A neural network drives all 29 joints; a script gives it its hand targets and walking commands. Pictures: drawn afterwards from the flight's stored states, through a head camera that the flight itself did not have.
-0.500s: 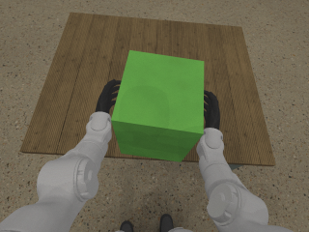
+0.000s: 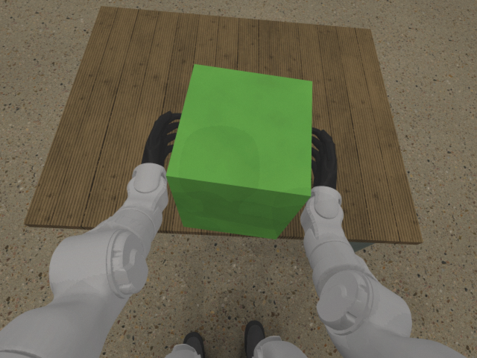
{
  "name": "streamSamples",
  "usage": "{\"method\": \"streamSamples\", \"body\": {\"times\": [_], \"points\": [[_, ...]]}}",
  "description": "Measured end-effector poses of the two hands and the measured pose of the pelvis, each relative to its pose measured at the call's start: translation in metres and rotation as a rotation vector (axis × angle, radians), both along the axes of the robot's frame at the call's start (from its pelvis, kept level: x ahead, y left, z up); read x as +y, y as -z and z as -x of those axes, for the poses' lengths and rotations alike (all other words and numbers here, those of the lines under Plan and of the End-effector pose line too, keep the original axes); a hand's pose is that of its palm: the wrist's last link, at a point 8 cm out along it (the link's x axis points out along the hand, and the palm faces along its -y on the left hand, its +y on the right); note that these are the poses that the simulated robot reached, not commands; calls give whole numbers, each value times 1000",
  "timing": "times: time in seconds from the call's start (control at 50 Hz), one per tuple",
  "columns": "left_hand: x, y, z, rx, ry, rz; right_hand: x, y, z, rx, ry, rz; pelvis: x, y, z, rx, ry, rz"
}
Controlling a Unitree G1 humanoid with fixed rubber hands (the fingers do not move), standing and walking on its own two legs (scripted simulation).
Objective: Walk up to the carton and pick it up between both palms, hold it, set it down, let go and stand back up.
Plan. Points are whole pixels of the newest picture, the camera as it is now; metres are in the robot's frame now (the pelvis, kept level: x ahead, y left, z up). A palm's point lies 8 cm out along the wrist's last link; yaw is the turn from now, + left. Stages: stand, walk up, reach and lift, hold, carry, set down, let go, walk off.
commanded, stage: set down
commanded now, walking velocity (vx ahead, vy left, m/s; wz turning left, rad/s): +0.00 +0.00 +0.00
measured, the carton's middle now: (240, 162) +0.45 -0.05 -0.05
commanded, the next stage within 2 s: none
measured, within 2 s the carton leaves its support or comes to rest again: neither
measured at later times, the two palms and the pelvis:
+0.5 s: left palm (156, 158) +0.45 +0.10 -0.01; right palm (322, 178) +0.39 -0.18 -0.01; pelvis +0.00 +0.00 +0.00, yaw +0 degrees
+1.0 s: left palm (157, 158) +0.45 +0.10 -0.02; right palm (322, 179) +0.39 -0.18 -0.01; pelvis +0.00 +0.00 -0.01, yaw +0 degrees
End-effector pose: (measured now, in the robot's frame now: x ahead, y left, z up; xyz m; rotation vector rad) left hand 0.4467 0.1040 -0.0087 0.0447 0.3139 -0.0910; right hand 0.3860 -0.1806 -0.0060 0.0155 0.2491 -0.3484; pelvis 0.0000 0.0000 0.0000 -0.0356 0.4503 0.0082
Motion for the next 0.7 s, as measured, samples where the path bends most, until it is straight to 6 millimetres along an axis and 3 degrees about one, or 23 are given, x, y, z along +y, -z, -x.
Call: {"method": "streamSamples", "body": {"times": [0.7], "points": [[0,3,-1,-26,6,6,0,1,0,-8,3,12,-1,4,2,-9,-7,-1]]}}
